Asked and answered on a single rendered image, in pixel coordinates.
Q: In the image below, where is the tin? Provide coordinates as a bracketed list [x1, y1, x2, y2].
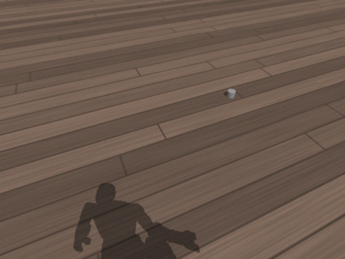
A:
[227, 89, 236, 99]

